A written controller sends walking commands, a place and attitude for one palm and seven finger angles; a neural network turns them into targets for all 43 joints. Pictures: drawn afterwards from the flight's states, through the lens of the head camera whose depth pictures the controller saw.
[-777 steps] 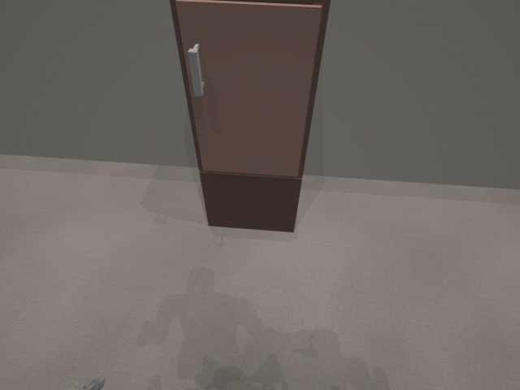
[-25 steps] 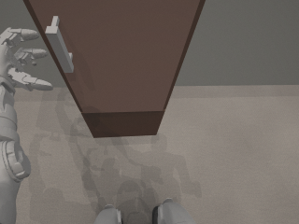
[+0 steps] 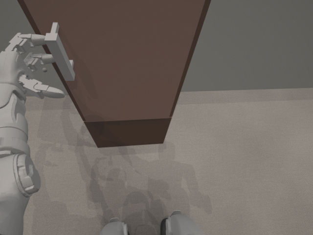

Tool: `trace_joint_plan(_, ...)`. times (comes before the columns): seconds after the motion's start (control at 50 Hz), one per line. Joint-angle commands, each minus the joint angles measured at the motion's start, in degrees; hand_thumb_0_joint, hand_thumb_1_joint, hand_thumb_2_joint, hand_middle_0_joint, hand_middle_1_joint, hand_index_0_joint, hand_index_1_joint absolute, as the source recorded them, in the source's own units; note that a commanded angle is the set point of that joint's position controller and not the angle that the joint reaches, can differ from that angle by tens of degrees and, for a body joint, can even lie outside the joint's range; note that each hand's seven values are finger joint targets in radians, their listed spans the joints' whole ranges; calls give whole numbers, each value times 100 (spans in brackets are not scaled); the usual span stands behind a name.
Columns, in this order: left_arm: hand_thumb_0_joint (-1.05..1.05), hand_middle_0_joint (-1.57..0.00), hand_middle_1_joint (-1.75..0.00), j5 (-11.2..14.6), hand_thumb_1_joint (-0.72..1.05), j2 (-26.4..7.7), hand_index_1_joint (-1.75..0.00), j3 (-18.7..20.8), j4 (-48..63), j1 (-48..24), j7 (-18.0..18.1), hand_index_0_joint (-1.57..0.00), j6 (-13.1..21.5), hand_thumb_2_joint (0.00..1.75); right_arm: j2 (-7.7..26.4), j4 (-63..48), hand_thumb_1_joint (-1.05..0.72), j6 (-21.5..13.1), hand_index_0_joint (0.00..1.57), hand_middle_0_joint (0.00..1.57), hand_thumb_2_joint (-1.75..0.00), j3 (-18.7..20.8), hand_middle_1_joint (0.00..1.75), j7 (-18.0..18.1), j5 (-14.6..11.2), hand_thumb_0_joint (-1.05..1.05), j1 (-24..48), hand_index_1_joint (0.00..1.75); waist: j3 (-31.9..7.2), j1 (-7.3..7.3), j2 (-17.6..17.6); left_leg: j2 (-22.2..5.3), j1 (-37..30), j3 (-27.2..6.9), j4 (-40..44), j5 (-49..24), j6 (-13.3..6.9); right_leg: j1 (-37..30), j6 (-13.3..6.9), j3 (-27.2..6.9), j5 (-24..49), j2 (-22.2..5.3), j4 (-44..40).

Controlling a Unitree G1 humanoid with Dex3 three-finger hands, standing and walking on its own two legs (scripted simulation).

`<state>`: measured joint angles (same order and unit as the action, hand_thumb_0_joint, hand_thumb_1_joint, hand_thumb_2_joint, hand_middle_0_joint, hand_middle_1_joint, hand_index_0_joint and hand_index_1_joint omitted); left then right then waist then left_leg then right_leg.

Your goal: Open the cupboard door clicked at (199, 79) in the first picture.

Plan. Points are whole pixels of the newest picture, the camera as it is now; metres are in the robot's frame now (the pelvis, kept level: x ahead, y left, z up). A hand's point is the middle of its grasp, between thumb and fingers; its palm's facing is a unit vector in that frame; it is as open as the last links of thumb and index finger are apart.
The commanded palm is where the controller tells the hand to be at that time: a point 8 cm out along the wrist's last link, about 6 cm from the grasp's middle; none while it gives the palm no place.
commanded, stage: slide the fingers in behind the handle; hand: left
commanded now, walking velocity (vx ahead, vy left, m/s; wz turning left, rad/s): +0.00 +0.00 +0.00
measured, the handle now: (63, 53) +0.55 +0.20 +0.10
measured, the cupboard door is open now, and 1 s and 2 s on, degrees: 0 0 0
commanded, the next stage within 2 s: close the thumb around the handle in 1.20 s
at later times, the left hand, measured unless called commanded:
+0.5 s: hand (60, 71) +0.49 +0.20 +0.09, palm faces +0.01 -1.00 -0.01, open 14.0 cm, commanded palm +0.47 +0.25 +0.10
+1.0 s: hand (67, 70) +0.49 +0.18 +0.10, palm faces +0.01 -1.00 -0.01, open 14.0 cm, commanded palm +0.47 +0.23 +0.10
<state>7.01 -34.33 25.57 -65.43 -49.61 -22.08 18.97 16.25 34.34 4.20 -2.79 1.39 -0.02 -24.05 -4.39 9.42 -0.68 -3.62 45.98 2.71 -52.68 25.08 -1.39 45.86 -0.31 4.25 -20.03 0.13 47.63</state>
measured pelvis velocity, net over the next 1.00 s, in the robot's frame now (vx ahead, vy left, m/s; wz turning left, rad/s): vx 0.00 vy -0.01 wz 0.01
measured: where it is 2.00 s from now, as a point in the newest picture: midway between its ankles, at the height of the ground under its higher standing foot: outside the picture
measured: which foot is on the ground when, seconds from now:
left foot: down 0.00-1.00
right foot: down 0.00-1.00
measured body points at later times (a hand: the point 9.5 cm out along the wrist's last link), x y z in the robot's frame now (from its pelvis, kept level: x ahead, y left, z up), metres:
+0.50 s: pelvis +0.00 +0.00 +0.00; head +0.11 +0.01 +0.44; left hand +0.49 +0.25 +0.09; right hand +0.02 -0.27 -0.11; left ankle +0.00 +0.10 -0.69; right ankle +0.02 -0.12 -0.69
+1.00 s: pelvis +0.00 -0.01 +0.00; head +0.10 +0.01 +0.44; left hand +0.49 +0.24 +0.10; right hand +0.01 -0.27 -0.11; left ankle +0.00 +0.10 -0.69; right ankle +0.02 -0.12 -0.69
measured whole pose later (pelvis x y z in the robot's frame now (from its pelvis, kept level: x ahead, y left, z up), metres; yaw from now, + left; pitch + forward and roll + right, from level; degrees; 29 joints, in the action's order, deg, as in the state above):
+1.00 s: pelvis +0.00 -0.01 +0.00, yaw +0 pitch +17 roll -2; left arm 5.8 -27.3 22.0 -65.7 -50.4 -14.2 20.6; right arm 15.8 35.5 2.5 -2.1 0.6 0.2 -22.8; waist -4.5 9.1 -1.1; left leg -3.2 44.7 2.8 -52.1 24.6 -1.0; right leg 45.2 -0.7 4.0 -20.3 -0.2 48.4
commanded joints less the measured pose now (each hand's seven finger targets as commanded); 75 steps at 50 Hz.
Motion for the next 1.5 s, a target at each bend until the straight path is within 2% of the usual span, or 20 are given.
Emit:
trace_joint_plan(0.0,0,-30,-120,116,-50,-1442,-120,84,1252,-2400,114,-30,360,30,1021,-333,-90,-120,20,20,-90,411,30,73,-10,0,-831,30,-2617,-65,-826,161,-1896,-446,623,-2404,6,-1120,-76,-169,1720,266,-359)
trace_joint_plan(0.06,0,-30,-120,76,-50,-1169,-120,-103,1269,-2427,203,-30,333,30,989,-328,-90,-130,20,20,-90,408,30,51,-3,0,-797,30,-2500,-54,-966,146,-2036,-463,615,-2544,34,-917,-89,-141,1692,265,-347)
trace_joint_plan(0.14,0,-30,-120,87,-50,-1104,-120,-120,1136,-2681,364,-30,346,30,1004,-321,-90,-158,20,20,-90,405,30,62,0,0,-783,30,-2202,61,-423,164,-1707,-465,648,-2082,-17,-999,-71,-158,1519,265,-405)
trace_joint_plan(0.18,0,-30,-120,32,-50,-1360,-120,92,1146,-2687,428,-30,392,30,1007,-321,-90,-174,20,20,-90,406,30,68,7,0,-789,30,-2523,-33,-554,194,-1695,-435,618,-2149,-2,-1192,-69,-206,1656,245,-339)
trace_joint_plan(0.26,0,-30,-120,-10,-50,-955,-120,-156,1566,-2590,496,-30,589,30,917,-335,-90,-217,20,20,-90,428,30,4,32,0,-770,30,-2986,-120,-1039,158,-2315,-486,520,-2937,77,-1041,-85,-175,1915,250,-245)
trace_joint_plan(0.3,0,-30,-120,42,-50,-909,-120,-104,1503,-2329,510,-30,562,30,921,-312,-90,-200,20,20,-90,447,30,-19,30,0,-761,30,-2994,-149,-844,139,-2298,-459,498,-3033,82,-1129,-71,-167,2027,264,-259)
trace_joint_plan(0.36,0,-30,-120,106,-50,-785,-120,-163,1011,-2286,493,-30,343,30,937,-320,-90,-167,20,20,-90,422,30,-3,-6,0,-716,30,-2384,-40,-276,200,-1584,-340,613,-2298,-13,-1373,-40,-201,1952,257,-377)
trace_joint_plan(0.38,0,-30,-120,66,-50,-1019,-120,-21,904,-2264,509,-30,269,30,970,-318,-90,-154,20,20,-90,420,30,22,-20,0,-728,30,-2251,-70,-189,216,-1372,-321,656,-2059,-26,-1454,-42,-220,1861,234,-400)
trace_joint_plan(0.46,0,-30,-120,-38,-50,-844,-120,-229,1532,-2684,627,-30,436,30,895,-358,-90,-198,20,20,-90,423,30,9,18,0,-715,30,-2653,-73,-768,233,-1811,-366,627,-2301,-11,-1331,-71,-234,1899,227,-346)
trace_joint_plan(0.54,0,-30,-120,98,-50,-728,-120,-233,1595,-2700,662,-30,644,30,890,-320,-90,-249,20,20,-90,429,30,-2,24,0,-712,30,-2735,-28,-519,232,-1825,-367,589,-2327,-14,-1461,-67,-247,1982,255,-353)
trace_joint_plan(0.62,0,-30,-120,17,-50,-699,-120,-288,962,-2531,638,-30,426,30,921,-229,-90,-239,20,20,-90,418,30,7,-10,0,-698,30,-2216,27,-410,255,-1361,-302,671,-1741,-37,-1376,-48,-281,1647,218,-461)
trace_joint_plan(0.68,0,-30,-120,-36,-50,-885,-120,-144,1030,-2392,651,-30,391,30,919,-307,-90,-244,20,20,-90,420,30,26,-4,0,-690,30,-2471,-101,-473,288,-1346,-273,667,-1836,-45,-1589,-62,-311,1787,200,-420)
trace_joint_plan(0.78,0,-30,-120,9,-50,-626,-120,-367,1356,-2835,701,-30,579,30,880,-288,-90,-303,20,20,-90,416,30,18,10,0,-675,30,-2599,16,-641,267,-1608,-326,627,-1882,-28,-1383,-63,-298,1724,220,-399)
trace_joint_plan(0.86,0,-30,-120,13,-50,-849,-120,-152,1350,-2809,766,-30,657,30,915,-226,-90,-320,20,20,-90,434,30,14,25,0,-711,30,-2792,-52,-663,255,-1719,-363,592,-2014,-8,-1385,-62,-282,1746,225,-352)
trace_joint_plan(1.08,0,-30,-120,-8,-50,-543,-120,-313,1174,-2533,823,-30,553,30,885,-278,-90,-297,20,20,-90,426,30,-10,15,0,-691,30,-2468,-70,-430,256,-1584,-332,671,-1976,-10,-1383,-66,-244,1758,232,-397)
trace_joint_plan(1.16,0,-30,-120,-13,-50,-725,-120,-166,1210,-2577,844,-30,599,30,916,-258,-90,-303,20,20,-90,438,30,3,21,0,-709,30,-2552,-95,-401,263,-1573,-336,672,-1985,-18,-1465,-68,-271,1786,220,-387)
trace_joint_plan(1.24,0,-30,-120,-7,-50,-287,-120,-520,1350,-2683,832,-30,644,30,869,-264,-90,-327,20,20,-90,437,30,-19,24,0,-687,30,-2487,-22,-585,251,-1834,-385,671,-2112,1,-1203,-85,-210,1720,231,-373)
trace_joint_plan(1.28,0,-30,-120,-12,-50,-443,-120,-385,1154,-2605,853,-30,605,30,904,-221,-90,-313,20,20,-90,438,30,-17,16,0,-674,30,-2358,-44,-432,253,-1643,-365,688,-1867,5,-1233,-70,-230,1584,224,-411)
trace_joint_plan(1.34,0,-31,-122,-29,-33,-415,-122,-414,1127,-2837,906,-31,582,37,905,-228,-90,-336,20,20,-90,431,30,4,25,0,-675,30,-2278,24,-396,267,-1580,-389,711,-1694,-18,-1173,-77,-228,1438,218,-423)
trace_joint_plan(1.48,0,-34,-126,-83,6,-538,-126,-309,1297,-2765,999,-34,733,54,889,-195,-90,-368,20,20,-90,452,30,-12,39,0,-690,30,-2732,-73,-482,256,-1806,-421,627,-2059,21,-1280,-69,-233,1684,218,-332)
